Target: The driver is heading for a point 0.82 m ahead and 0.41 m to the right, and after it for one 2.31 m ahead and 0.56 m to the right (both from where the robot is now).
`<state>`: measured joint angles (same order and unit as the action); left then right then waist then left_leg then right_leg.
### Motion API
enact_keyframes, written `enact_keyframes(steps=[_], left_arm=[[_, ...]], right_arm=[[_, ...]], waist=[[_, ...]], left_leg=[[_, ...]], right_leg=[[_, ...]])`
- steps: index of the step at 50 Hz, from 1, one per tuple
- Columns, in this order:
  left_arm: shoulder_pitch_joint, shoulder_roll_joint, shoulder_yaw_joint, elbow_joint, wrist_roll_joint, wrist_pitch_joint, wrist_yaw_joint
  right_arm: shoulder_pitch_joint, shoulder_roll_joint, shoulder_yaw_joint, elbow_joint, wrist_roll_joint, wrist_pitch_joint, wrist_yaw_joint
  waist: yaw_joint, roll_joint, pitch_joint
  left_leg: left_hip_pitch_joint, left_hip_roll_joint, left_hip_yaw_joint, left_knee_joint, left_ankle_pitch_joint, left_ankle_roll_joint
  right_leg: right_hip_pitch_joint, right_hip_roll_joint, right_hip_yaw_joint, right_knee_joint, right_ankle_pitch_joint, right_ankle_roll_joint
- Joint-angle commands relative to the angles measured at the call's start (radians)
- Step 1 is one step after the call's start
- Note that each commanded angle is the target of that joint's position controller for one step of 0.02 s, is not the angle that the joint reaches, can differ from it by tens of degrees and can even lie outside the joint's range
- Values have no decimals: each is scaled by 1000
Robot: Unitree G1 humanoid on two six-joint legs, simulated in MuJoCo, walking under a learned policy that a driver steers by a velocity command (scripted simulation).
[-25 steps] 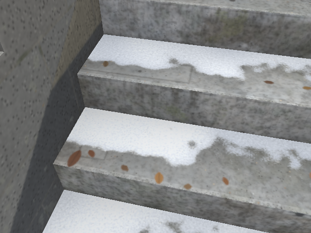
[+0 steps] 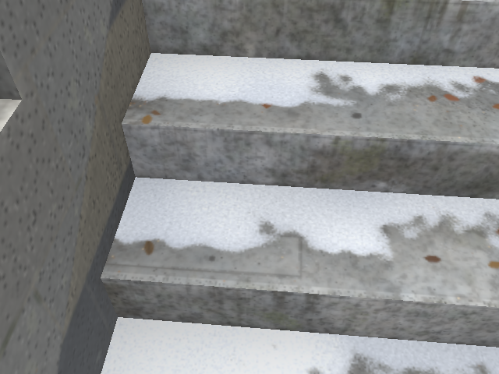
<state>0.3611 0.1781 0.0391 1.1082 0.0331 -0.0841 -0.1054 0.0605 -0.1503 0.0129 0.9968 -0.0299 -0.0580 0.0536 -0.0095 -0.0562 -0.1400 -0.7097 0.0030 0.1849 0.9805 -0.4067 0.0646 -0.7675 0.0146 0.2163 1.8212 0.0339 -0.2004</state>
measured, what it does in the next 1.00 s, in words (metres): climbs, turning right: right foot 0.17 m higher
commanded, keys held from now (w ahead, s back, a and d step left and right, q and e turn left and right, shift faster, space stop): w+e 0.40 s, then e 0.60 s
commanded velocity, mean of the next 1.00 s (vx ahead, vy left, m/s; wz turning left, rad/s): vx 0.31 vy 0.00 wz -0.56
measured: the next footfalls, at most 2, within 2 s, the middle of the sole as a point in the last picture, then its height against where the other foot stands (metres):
right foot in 0.42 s outside the picture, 0.17 m higher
left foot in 1.02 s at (248, 259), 0.17 m higher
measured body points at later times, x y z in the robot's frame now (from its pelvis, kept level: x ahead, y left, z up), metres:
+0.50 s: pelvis +0.26 -0.04 +0.12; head +0.26 -0.04 +0.57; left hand +0.55 +0.06 +0.05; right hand +0.15 -0.23 -0.03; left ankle +0.08 +0.11 -0.57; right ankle +0.32 -0.14 -0.50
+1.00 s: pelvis +0.44 -0.02 +0.24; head +0.44 -0.02 +0.69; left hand +0.54 +0.18 +0.10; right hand +0.58 -0.31 +0.20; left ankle +0.59 +0.04 -0.32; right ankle +0.32 -0.14 -0.50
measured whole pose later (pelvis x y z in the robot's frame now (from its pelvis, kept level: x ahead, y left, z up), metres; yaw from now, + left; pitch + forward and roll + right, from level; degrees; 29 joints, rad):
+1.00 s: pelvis +0.44 -0.02 +0.24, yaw -34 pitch +7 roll +2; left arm 0.48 0.17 -0.01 0.91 0.02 -0.10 -0.03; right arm -0.06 -0.13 0.06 0.62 -0.04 0.00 -0.01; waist 0.06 -0.05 -0.13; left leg -1.06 0.04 0.04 1.55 -0.60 -0.02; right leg -0.30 -0.01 0.29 0.48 -0.30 0.03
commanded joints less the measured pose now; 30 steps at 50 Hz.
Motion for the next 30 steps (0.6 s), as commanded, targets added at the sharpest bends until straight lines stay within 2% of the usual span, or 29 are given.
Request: enact_keyframes(steps=[1, 2, 3, 4, 5, 7, 8, 9, 10, 11, 12, 13, 14, 15, 16, 17, 18, 19, 20, 21, 22, 23, 24, 25, 26, 27, 28, 29, 30], left_arm=[[-51, -107, -26, -89, -16, 30, 37], [-49, -122, -36, -83, -15, 42, 27], [-33, -122, -32, -81, -25, 47, 19], [-46, -107, -34, -77, -34, 48, 13], [-56, -79, -25, -70, -49, 45, 1], [-163, -84, -45, -120, -44, 47, 6], [-233, -93, -57, -162, -43, 52, 23], [-311, -82, -67, -216, -44, 59, 45], [-388, -63, -77, -252, -36, 58, 49], [-421, -55, -93, -271, -28, 65, 42], [-460, -42, -96, -286, -26, 88, 33], [-492, -44, -98, -295, -23, 102, 31], [-539, -38, -97, -311, -17, 121, 20], [-614, -42, -100, -333, -13, 136, 15], [-660, -49, -102, -359, -1, 134, 4], [-645, -84, -111, -381, -12, 133, -10], [-687, -38, -100, -420, -19, 124, -18], [-650, -41, -98, -420, -30, 117, -26], [-548, -50, -95, -404, -33, 112, -30], [-456, -20, -87, -388, -30, 103, -22], [-320, 24, -70, -350, -41, 80, 10], [-102, 91, -54, -299, -45, 78, 46], [150, 143, -35, -225, 11, 87, 77], [279, 276, 29, -155, 25, 89, 76], [235, 330, 70, -127, 34, 56, 84], [89, 252, 61, -128, 14, 20, 77], [-22, 136, 37, -116, -15, 4, 66], [-125, 49, 9, -110, -32, -4, 56], [-212, -41, -21, -116, -19, -8, 49]], right_arm=[[50, 146, 39, 59, -22, -35, 21], [43, 143, 34, 54, -24, -45, 15], [11, 122, 19, 27, -30, -47, 17], [10, 110, 16, 21, -44, -46, 11], [66, 74, 11, 24, -61, -42, 9], [199, 67, 22, 86, -96, -28, 14], [301, 64, 29, 137, -112, -21, 23], [360, 76, 41, 173, -125, -20, 30], [407, 59, 43, 196, -142, -31, 25], [467, 10, 41, 202, -149, -33, 14], [499, 13, 45, 207, -165, -24, 16], [542, 14, 48, 212, -164, -22, 12], [512, -9, 44, 175, -140, -13, 27], [536, -7, 45, 177, -109, -11, 29], [524, -13, 49, 165, -96, -10, 27], [457, -59, 43, 147, -82, -15, 25], [476, -112, 35, 156, -76, -32, 28], [506, -178, 21, 165, -77, -46, 23], [456, -276, -11, 144, -82, -61, 20], [439, -285, -29, 120, -46, -73, 12], [428, -306, -46, 94, -46, -79, 11], [456, -178, -28, 29, -111, -89, 14], [416, -141, -21, 22, -81, -73, 70], [312, -144, -49, -5, 2, -44, 103], [316, -123, -62, -3, 8, -43, 94], [257, -115, -65, -33, -30, -55, 72], [165, -86, -53, -77, -47, -57, 58], [119, -25, -30, -108, -40, -49, 37], [130, 9, -12, -110, -34, -39, 22]], waist=[[93, -27, 14], [115, 1, 32], [124, -9, 48], [122, 15, 47], [98, 121, 27], [61, 113, 88], [40, 104, 127], [35, 69, 123], [26, 45, 94], [-6, 20, 75], [-11, 14, 64], [-29, 62, 92], [-29, 86, 107], [-55, 96, 117], [-54, 132, 135], [4, 182, 127], [26, 177, 89], [52, 200, 50], [107, 281, 49], [136, 276, 25], [147, 282, -21], [159, 118, -322], [233, -30, -424], [255, -63, -234], [210, 4, -94], [134, -2, -30], [72, -8, -9], [-10, 29, -1], [-75, 78, 23]], left_leg=[[282, 238, -382, -546, 303, 143], [269, 195, -261, -545, 365, 120], [248, 178, -128, -575, 414, 126], [222, 168, -75, -605, 416, 132], [257, 182, -67, -650, 426, 160], [361, 243, -140, -706, 327, 190], [495, 278, -174, -717, 300, 189], [588, 293, -159, -740, 284, 159], [635, 288, -151, -740, 255, 150], [690, 290, -134, -758, 274, 163], [692, 300, -115, -786, 303, 153], [693, 288, -91, -805, 332, 150], [624, 329, -52, -885, 365, 144], [588, 310, -23, -908, 401, 148], [511, 323, 14, -973, 493, 136], [434, 307, 84, -949, 860, 135], [432, 307, 93, -900, 1296, 145], [559, 315, 110, -832, 1604, 136], [712, 324, 122, -783, 1731, 138], [838, 319, 118, -683, 1897, 136], [835, 318, 95, -538, 1985, 99], [433, 260, 16, -175, 1742, 4], [136, 85, -28, 112, 605, -26], [-87, -57, -258, 630, 285, -17], [-217, -58, -405, 879, 311, -13], [-283, -44, -410, 1020, 269, 0], [-364, -58, -387, 1146, 240, 50], [-380, -37, -395, 1108, 245, 104], [-369, -9, -371, 1063, 277, 141]], right_leg=[[-366, -69, 39, 224, 60, -81], [-389, -74, 31, 202, 40, -86], [-384, -83, -35, 157, -23, -53], [-382, -88, -63, 123, -28, -41], [-406, -80, -122, 320, -96, -32], [-642, -71, -70, 520, -154, -84], [-809, -59, -26, 554, -183, -123], [-898, -71, -14, 456, -215, -150], [-901, -102, -48, 353, -167, -159], [-910, -112, -100, 241, -142, -125], [-897, -137, -149, 142, -89, -94], [-906, -148, -188, 104, -57, -77], [-811, -194, -260, 37, -149, -55], [-749, -180, -312, -25, -212, -51], [-592, -172, -365, -69, -231, -61], [-387, -127, -404, -130, -255, -78], [-251, -63, -440, -204, -329, -74], [-190, -19, -423, -306, -353, -67], [-159, 13, -423, -458, -380, -41], [-69, 91, -487, -695, -413, -11], [128, 129, -460, -809, -349, -7], [721, 11, -117, -700, 213, -152], [1002, -142, 284, -1080, 287, -243], [873, -233, 561, -1336, 134, -237], [728, -244, 526, -1352, 47, -175], [602, -213, 416, -1307, -2, -157], [516, -180, 358, -1303, -32, -154], [414, -148, 269, -1320, -96, -116], [291, -118, 176, -1358, -130, -77]])
Keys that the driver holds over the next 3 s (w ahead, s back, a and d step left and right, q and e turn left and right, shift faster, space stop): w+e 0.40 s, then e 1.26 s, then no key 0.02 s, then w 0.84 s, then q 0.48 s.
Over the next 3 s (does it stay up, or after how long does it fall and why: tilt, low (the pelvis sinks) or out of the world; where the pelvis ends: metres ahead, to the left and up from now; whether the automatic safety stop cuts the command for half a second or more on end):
stays up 0.71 -0.48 0.41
